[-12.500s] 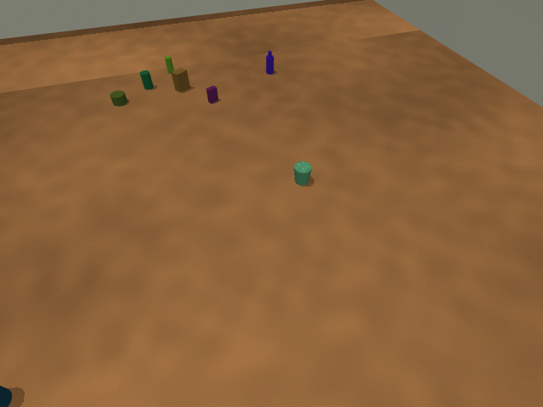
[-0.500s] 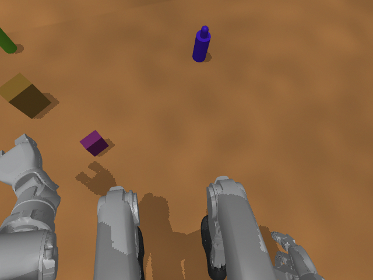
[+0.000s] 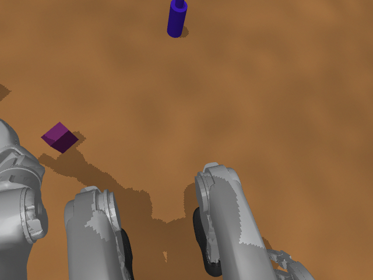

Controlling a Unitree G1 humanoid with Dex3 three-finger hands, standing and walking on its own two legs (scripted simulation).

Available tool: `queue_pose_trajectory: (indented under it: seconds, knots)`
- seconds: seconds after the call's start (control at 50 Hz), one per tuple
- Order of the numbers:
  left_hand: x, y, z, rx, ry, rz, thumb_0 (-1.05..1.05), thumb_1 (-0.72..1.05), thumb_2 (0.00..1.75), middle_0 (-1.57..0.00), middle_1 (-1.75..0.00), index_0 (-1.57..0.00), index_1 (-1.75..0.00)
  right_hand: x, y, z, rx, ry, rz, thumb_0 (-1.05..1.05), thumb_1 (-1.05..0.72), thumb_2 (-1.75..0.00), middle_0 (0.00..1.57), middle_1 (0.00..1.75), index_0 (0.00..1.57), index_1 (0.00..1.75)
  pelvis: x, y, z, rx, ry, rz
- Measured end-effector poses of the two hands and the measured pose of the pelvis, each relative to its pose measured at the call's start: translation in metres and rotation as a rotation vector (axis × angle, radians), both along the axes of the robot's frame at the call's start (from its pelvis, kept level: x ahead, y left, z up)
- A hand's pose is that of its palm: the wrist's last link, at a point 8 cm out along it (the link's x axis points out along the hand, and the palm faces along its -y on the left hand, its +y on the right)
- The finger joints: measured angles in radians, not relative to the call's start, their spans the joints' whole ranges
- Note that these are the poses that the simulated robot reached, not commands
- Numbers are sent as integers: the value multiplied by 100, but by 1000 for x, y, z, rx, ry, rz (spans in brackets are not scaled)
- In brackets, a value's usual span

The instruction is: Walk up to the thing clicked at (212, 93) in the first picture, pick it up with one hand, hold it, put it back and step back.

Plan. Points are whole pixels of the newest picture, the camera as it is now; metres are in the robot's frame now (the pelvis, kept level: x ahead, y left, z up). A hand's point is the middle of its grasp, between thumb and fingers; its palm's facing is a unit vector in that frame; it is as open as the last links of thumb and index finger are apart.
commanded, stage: rise first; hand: left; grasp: from above
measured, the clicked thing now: (61, 138) +0.50 +0.27 -0.31
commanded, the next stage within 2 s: approach in 0.66 s
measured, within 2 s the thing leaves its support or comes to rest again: neither
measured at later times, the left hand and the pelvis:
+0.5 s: hand (25, 147) +0.45 +0.31 -0.19, palm faces -0.26 -0.30 -0.92, open 12.3 cm; pelvis +0.00 -0.01 -0.04, yaw -1 degrees
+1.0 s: hand (39, 139) +0.47 +0.28 -0.21, palm faces -0.30 -0.28 -0.91, open 13.4 cm; pelvis +0.00 +0.00 -0.05, yaw -2 degrees
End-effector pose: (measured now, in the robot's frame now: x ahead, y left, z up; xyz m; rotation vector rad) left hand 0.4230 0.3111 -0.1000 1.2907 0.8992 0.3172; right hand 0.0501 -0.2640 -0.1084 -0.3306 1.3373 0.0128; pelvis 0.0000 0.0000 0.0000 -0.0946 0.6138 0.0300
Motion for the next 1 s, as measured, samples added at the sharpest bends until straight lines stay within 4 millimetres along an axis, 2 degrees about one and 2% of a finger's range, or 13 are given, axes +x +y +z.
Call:
queue_pose_trajectory:
  seconds: [0.2,0.34,0.54,0.84,0.92,1.0]
  knots:
    - [8,-1,-22,-9,2,0,0,-24,73,-37,-83,-38,-81,-12,-3,-25,54,50,21,1,-91,-89,20,30,20,30,0,-6,-22,11,-13,-7]
    - [15,-2,-31,-6,-4,0,0,-24,73,-37,-84,-37,-82,-16,-6,-33,63,66,25,1,-91,-89,20,30,20,30,1,-8,-31,12,-19,-12]
    - [26,-2,-38,-22,-13,-2,0,-25,74,-37,-81,-37,-80,-20,-7,-33,59,78,32,1,-92,-89,20,30,20,30,3,-7,-38,-1,-27,-18]
    - [26,-1,-50,-12,14,-42,0,-29,77,-36,-79,-35,-79,-29,-4,-28,56,98,36,1,-92,-90,20,30,20,30,2,-4,-42,-16,-36,-21]
    - [33,-8,-55,-16,21,-70,0,-36,82,-32,-83,-30,-83,-32,-4,-27,49,99,41,1,-92,-89,20,30,20,30,1,-3,-44,-20,-39,-21]
    - [48,-25,-56,-18,-3,-108,0,-41,87,-28,-86,-25,-87,-39,-4,-24,41,110,40,1,-92,-89,20,30,20,30,0,-3,-46,-23,-39,-23]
